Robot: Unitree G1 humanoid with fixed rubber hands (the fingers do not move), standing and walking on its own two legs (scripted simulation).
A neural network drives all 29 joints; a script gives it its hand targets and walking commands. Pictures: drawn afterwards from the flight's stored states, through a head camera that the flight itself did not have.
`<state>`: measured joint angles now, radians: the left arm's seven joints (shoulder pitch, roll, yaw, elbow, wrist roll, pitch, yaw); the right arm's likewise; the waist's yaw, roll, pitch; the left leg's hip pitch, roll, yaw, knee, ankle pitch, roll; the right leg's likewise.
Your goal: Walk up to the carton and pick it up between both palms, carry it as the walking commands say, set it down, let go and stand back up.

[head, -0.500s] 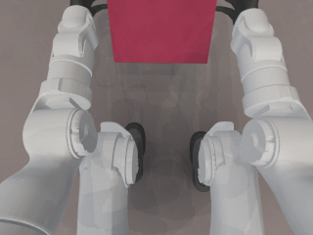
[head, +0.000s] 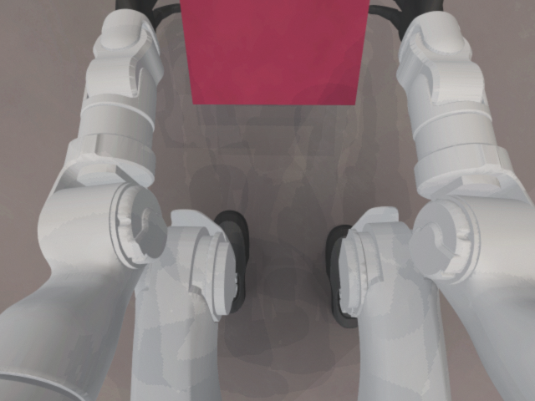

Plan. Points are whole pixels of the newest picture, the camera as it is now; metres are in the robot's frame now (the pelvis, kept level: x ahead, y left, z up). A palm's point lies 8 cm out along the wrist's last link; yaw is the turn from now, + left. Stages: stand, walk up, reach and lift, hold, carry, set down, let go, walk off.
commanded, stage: set down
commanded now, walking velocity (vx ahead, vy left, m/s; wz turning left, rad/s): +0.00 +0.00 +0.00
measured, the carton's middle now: (274, 24) +0.56 +0.03 -0.25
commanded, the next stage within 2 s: none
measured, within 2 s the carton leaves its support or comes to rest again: rests again in 1.32 s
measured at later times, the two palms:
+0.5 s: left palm (140, 9) +0.55 +0.18 -0.16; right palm (417, 10) +0.54 -0.13 -0.16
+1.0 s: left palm (141, 6) +0.55 +0.18 -0.16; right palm (415, 7) +0.55 -0.13 -0.17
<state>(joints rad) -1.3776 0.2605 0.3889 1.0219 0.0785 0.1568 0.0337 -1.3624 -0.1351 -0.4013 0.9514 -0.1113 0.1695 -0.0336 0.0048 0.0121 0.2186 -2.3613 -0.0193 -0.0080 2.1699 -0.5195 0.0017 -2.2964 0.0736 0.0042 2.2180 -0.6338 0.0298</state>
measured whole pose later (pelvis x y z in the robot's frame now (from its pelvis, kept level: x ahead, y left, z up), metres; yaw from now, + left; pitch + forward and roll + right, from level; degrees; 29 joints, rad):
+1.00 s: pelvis +0.01 +0.00 +0.00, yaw +0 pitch +41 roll -1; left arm -1.40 0.27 0.44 1.06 0.09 0.06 0.00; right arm -1.38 -0.14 -0.43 0.99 -0.13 0.07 -0.01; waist 0.00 0.01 0.25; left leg -2.35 -0.02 -0.01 2.20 -0.57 0.00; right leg -2.28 0.08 0.00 2.24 -0.68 0.03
